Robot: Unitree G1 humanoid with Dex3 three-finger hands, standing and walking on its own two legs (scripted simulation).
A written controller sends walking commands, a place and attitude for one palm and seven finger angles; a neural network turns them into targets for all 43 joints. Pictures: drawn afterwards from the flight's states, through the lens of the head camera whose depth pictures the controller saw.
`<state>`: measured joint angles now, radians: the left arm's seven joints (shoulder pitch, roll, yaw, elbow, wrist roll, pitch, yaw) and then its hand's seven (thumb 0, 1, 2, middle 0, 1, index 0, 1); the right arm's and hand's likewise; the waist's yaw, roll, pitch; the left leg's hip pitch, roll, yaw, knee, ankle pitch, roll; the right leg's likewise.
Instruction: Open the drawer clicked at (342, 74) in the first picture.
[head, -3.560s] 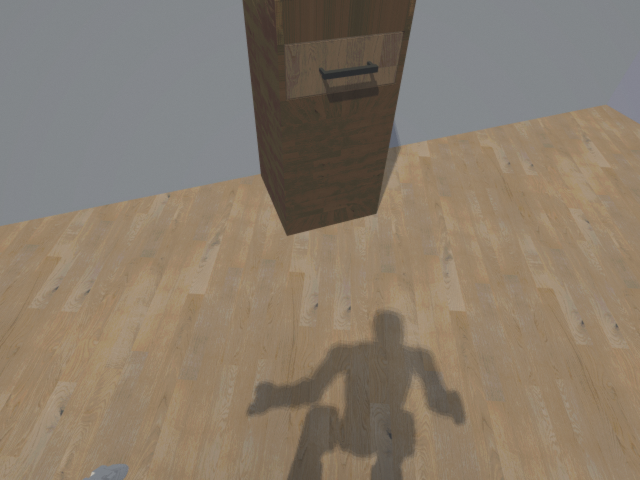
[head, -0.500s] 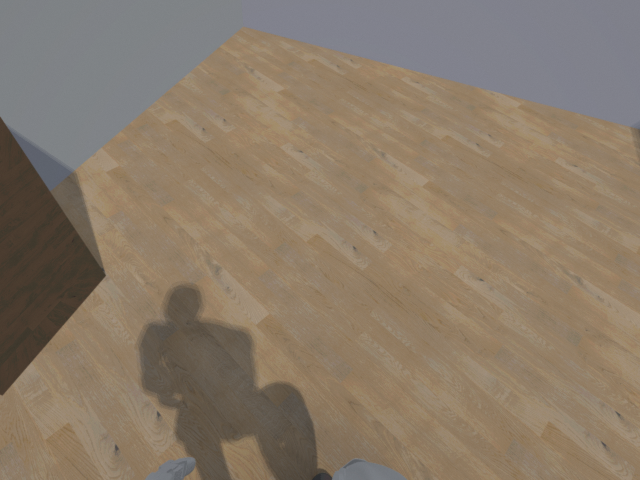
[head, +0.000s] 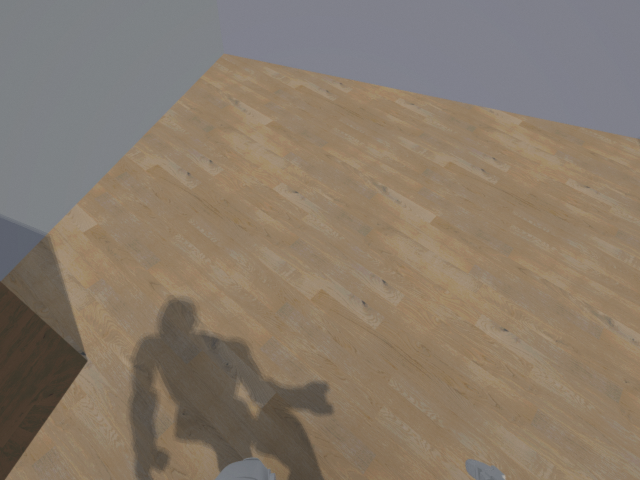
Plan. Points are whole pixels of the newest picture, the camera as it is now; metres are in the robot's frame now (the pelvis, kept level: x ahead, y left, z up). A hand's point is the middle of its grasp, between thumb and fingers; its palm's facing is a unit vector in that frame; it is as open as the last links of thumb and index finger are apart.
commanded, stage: walk to a spot facing it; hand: left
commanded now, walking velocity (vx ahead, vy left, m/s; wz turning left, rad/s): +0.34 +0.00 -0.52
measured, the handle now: out of the picture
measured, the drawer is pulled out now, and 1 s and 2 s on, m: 0.00 0.00 0.00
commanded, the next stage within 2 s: turn to face it in 0.48 s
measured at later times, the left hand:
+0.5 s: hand (276, 333) +0.36 +0.11 -0.15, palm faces -0.29 -0.93 -0.24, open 7.4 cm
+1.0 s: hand (290, 313) +0.41 +0.09 -0.17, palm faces -0.10 -0.98 -0.15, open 7.3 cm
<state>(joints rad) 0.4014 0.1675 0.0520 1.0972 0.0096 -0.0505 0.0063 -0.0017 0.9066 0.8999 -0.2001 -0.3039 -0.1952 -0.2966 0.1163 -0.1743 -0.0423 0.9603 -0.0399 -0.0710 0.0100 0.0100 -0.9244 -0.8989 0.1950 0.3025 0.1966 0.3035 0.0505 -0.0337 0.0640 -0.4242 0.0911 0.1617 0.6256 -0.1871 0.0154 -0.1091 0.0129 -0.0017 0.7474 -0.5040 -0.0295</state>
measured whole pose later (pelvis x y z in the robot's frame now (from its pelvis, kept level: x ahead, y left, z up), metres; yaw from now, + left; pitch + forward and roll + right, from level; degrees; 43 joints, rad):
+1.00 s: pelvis +0.31 -0.07 +0.00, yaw -9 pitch -1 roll -2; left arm 0.20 0.18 0.06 1.00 0.01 0.01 0.02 0.00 0.92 0.90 -0.20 -0.30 -0.20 -0.30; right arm 0.25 -0.16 -0.04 1.01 -0.03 0.02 0.01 0.00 -0.92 -0.90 0.20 0.30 0.20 0.30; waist -0.01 -0.03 0.04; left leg -0.36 0.05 0.12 0.66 -0.29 0.04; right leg -0.25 -0.08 -0.24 0.70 -0.44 0.02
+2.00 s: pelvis +0.29 -0.14 +0.01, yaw +26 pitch +1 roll +1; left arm 0.28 0.23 0.06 0.93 0.03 0.03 0.01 0.00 0.90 0.90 -0.20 -0.30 -0.20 -0.30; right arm 0.11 -0.25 -0.07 0.91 -0.01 0.06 0.03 0.01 -0.91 -0.90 0.19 0.30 0.20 0.30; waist 0.04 -0.02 0.09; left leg -0.26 0.04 0.10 0.61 -0.33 -0.05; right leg -0.27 -0.20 -0.33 0.63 -0.33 0.02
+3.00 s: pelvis +0.26 -0.14 +0.01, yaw +61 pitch +0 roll +0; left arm 0.23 0.28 0.08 0.94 0.02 0.08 0.02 0.00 0.91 0.90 -0.20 -0.30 -0.20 -0.30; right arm 0.15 -0.23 -0.06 0.90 -0.02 0.02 0.01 0.00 -0.91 -0.90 0.20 0.30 0.20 0.30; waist 0.02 -0.06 0.09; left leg -0.30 0.00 0.06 0.60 -0.31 0.03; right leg -0.45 -0.14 -0.11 1.09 -0.51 0.09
